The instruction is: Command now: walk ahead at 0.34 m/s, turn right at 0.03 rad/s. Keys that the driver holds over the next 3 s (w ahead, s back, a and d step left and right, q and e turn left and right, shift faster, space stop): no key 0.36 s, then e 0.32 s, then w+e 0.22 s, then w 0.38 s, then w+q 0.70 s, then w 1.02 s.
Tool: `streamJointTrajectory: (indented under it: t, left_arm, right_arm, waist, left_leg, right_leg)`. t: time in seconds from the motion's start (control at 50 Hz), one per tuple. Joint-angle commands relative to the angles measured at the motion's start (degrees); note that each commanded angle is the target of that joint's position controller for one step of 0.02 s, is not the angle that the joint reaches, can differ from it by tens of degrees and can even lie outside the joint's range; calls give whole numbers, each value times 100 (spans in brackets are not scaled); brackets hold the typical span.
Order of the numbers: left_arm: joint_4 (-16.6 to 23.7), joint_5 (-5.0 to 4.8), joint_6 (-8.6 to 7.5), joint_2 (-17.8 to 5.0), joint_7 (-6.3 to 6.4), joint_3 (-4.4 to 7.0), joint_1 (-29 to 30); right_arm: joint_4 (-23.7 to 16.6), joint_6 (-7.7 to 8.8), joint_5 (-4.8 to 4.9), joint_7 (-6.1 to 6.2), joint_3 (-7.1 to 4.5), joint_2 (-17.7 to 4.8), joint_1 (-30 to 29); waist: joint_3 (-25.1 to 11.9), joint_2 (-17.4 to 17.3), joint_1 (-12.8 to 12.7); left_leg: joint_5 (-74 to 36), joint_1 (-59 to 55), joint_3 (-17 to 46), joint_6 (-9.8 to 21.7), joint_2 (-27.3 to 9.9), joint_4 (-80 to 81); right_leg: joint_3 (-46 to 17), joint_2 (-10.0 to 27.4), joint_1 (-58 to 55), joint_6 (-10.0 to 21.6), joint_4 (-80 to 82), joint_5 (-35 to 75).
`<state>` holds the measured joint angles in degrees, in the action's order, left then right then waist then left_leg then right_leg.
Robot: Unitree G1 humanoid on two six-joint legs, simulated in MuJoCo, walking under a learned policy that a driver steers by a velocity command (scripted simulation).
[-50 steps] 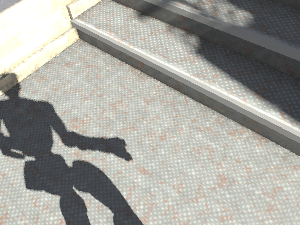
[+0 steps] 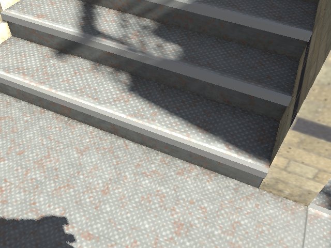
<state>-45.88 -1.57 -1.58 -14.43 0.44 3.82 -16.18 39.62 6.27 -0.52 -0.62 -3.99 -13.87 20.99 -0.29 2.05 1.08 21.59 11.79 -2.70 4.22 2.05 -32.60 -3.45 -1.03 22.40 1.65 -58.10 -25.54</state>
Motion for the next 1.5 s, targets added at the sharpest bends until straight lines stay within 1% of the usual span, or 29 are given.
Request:
streamJointTrajectory:
  t: [0.02, 0.08, 0.14, 0.22, 0.28, 0.3, 0.32, 0.34, 0.36, 0.4, 0.44, 0.66, 0.68, 0.7, 0.72, 0.8, 0.9, 1.06, 1.14, 1.16, 1.18, 1.22, 1.26, 1.3, 1.34, 1.38, 1.46, 1.48, 1.5]
  left_arm:
    - [801, 48, -335, -731, -33, 179, 1158]
    - [572, 150, -287, -427, -150, 103, 901]
    - [645, 107, -308, -29, -238, -74, 1424]
    - [837, 92, -333, -321, -233, -33, 1799]
    - [529, 250, -359, -669, -168, 96, 791]
    - [380, 311, -340, -931, -151, 156, 231]
    - [295, 538, -265, -1315, -97, 180, -163]
    - [174, 455, -179, -744, -88, 20, -278]
    - [238, 291, -120, -582, -128, -50, 144]
    - [371, 126, -30, -485, -136, -98, 1152]
    - [493, 185, 101, -1070, -98, 107, 1554]
    - [520, 10, 413, -1027, 256, 223, 1347]
    - [522, 16, 438, -829, 271, 166, 1197]
    - [745, 15, 405, -502, 237, 118, 1314]
    - [790, 40, 310, -940, 233, 238, 1314]
    - [431, 132, 282, -1039, 130, 341, 624]
    - [692, 87, 102, -759, -97, 233, 1104]
    - [917, 21, -48, -574, -253, -7, 1470]
    - [540, 52, -5, -1026, -198, 175, 204]
    - [270, 37, 5, -1394, -138, 321, -927]
    - [260, 133, -17, -2099, -119, 413, -1246]
    - [387, 136, -202, -1367, -82, 192, -631]
    - [229, -65, -87, -1106, -3, 137, 39]
    - [391, 165, 20, -1028, 103, 99, 812]
    - [403, 393, 27, -1020, 32, 96, 793]
    - [204, 136, -203, -1064, 14, 115, 554]
    - [141, 299, 54, -791, 2, -35, 508]
    - [126, 435, 92, -673, 14, -111, 317]
    - [377, 697, 134, -430, -16, -233, 203]
  right_arm:
    - [-241, 70, 17, 18, -129, -686, 238]
    - [-297, -88, 60, 43, -74, -588, -20]
    - [-178, -234, 118, 149, -123, -836, 65]
    - [256, -352, 129, 313, -110, -917, 374]
    - [266, -340, 106, 322, -118, -1025, -134]
    - [218, -248, 28, 242, -92, -881, 14]
    - [195, -200, -60, 154, 70, -424, 728]
    - [434, -237, 39, 85, 117, -382, 993]
    - [426, -296, 208, 41, -15, -908, 631]
    - [281, -509, 142, 110, -24, -839, -83]
    - [250, -763, 41, 244, -47, -854, -91]
    - [245, -555, -19, 233, 26, -778, -219]
    - [266, -549, -62, 230, -48, -1031, -57]
    - [276, -572, -208, 231, -244, -1697, 52]
    - [63, -486, -357, 209, -235, -1623, -413]
    - [-96, -237, 50, 358, -44, -983, -1146]
    - [149, -213, -25, 338, -64, -1091, -427]
    - [457, -239, 209, 27, -191, -1398, -317]
    - [658, -227, 301, -41, -127, -1312, -380]
    - [538, -188, 163, -51, 31, -923, -526]
    - [75, -39, 21, -63, 156, -538, -636]
    - [26, 122, 301, -117, 29, -1179, -1088]
    - [-4, 90, 26, -18, 57, -1126, -1154]
    - [170, -83, -64, 226, 43, -1068, -654]
    - [377, -179, -1, 406, 143, -841, -361]
    - [96, -181, 48, 243, 306, -388, -861]
    - [336, -192, 18, 345, 45, -1092, 83]
    - [366, -203, -55, 367, -52, -1266, 348]
    - [247, -264, -83, 444, -191, -1963, 473]
  waist:
    - [636, -872, 182]
    - [247, -763, -16]
    - [202, -683, 84]
    - [224, -932, 227]
    - [-292, -857, -498]
    - [-848, -480, -646]
    - [-1856, 746, -371]
    - [-2650, 1134, -367]
    - [-2087, 617, -425]
    - [-683, 191, -155]
    - [-170, 371, 92]
    - [-393, 467, 201]
    - [-332, 66, 237]
    - [-178, -1516, 175]
    - [-37, -1628, 211]
    - [60, -942, -192]
    - [223, -1011, 272]
    - [497, -984, 353]
    - [-116, -690, -508]
    - [-837, -27, -1008]
    - [-1200, 1526, -841]
    - [-510, 724, -768]
    - [216, 837, -196]
    - [260, 950, 358]
    - [-64, 641, 203]
    - [-343, 254, 32]
    - [-682, 29, 469]
    - [-696, -427, 574]
    - [-386, -1933, 329]
  left_leg:
    - [-1285, -1739, 2595, 891, -1774, 2114]
    - [-4868, -1265, 1114, 648, -1206, 1833]
    - [-5201, -890, 484, 446, -901, 1798]
    - [-4863, -983, 545, 289, -1078, 1659]
    - [-5303, -996, 613, 143, -1007, 524]
    - [-4564, -659, 518, -101, -767, -267]
    - [-1393, 849, 493, -454, -313, -2057]
    - [1947, 1151, 984, -703, 33, -3231]
    - [2032, 1388, 1236, -739, -190, -3498]
    - [1573, 1689, 779, -827, -451, -3109]
    - [998, 1111, 547, -903, -371, -2559]
    - [-762, -334, 410, -570, -81, 598]
    - [-633, -743, 807, -363, -612, 1170]
    - [724, -634, 2524, 379, -1939, 1958]
    - [1269, -80, 3466, 915, -2609, 2459]
    - [590, -689, 1891, 328, -1821, 2325]
    - [23, -1213, 955, 421, -1751, 2539]
    - [-392, -839, 576, 714, -1947, 2529]
    - [-1975, 100, 19, 353, -1635, 827]
    - [-1455, 1047, -440, 11, -1211, -1002]
    - [1014, 3190, -333, -365, -275, -3012]
    - [599, 4086, 544, -242, -774, -3920]
    - [36, 3412, 206, -283, -925, -3124]
    - [182, 2118, -373, -437, -430, -2516]
    - [-563, 1122, -688, -594, -176, -1429]
    - [-1332, 1184, -31, -538, -591, -1046]
    - [-2405, -486, -114, -135, -64, 54]
    - [-2448, -1144, 336, -108, -322, 201]
    - [-4386, -1585, 2444, 349, -1793, 625]
  right_leg:
    - [-146, 594, 2902, 105, -641, 677]
    - [288, 420, 1791, -107, 68, 1106]
    - [548, 161, 972, -240, 1645, 2011]
    - [570, -8, 450, -256, 2597, 2893]
    - [483, -178, -916, 125, 3348, 3342]
    - [55, 321, -1959, 378, 3327, 5037]
    - [-1434, 1802, -3951, 1412, 2571, 7668]
    - [-2303, 2425, -4161, 2076, 2801, 7955]
    - [-1931, 2120, -3425, 1920, 3083, 6682]
    - [-1520, 1613, -1811, 1465, 3774, 3956]
    - [-1477, 1308, -451, 1239, 4449, 1867]
    - [-1667, 765, 126, 717, 4081, 681]
    - [-1403, 442, 572, 378, 3463, 270]
    - [-223, -505, 1588, 30, 1954, -498]
    - [-505, -333, 1705, -43, 776, -511]
    - [-415, 40, 2116, -289, -752, 853]
    - [-1, 350, 2197, -603, 28, 1362]
    - [566, 393, 680, -196, 2357, 905]
    - [774, 28, -1965, 286, 3391, 1289]
    - [-218, 799, -3446, 549, 3468, 988]
    - [-3211, 2226, -4440, 1484, 4114, 168]
    - [-2664, 2179, -3753, 1516, 4491, 107]
    - [-871, 1371, -2580, 1204, 4302, 3361]
    - [370, 737, -1230, 1063, 4070, 5941]
    - [877, 433, -748, 1106, 4067, 5383]
    - [307, 1197, -1192, 1175, 4505, 4880]
    - [800, 633, -870, 673, 2826, 3741]
    - [907, 306, -299, 417, 1836, 2652]
    - [963, -379, 959, -24, 66, -566]
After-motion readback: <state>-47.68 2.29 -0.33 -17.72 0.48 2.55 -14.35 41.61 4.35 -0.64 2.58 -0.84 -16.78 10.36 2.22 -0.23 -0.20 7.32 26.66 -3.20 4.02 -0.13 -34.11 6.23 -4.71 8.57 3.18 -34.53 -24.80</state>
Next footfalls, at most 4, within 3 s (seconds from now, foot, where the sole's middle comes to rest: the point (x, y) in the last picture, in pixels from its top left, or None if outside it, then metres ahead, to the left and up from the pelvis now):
0.30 right None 0.27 -0.12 -0.77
0.68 left None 0.23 0.11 -0.77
1.14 right None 0.28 -0.20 -0.77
1.48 left None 0.51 -0.11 -0.77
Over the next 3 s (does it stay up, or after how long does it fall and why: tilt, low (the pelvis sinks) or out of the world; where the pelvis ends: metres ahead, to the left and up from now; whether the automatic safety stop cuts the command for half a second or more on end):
stays up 0.39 -0.23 0.01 its command is cut before an obstacle after 1.3 s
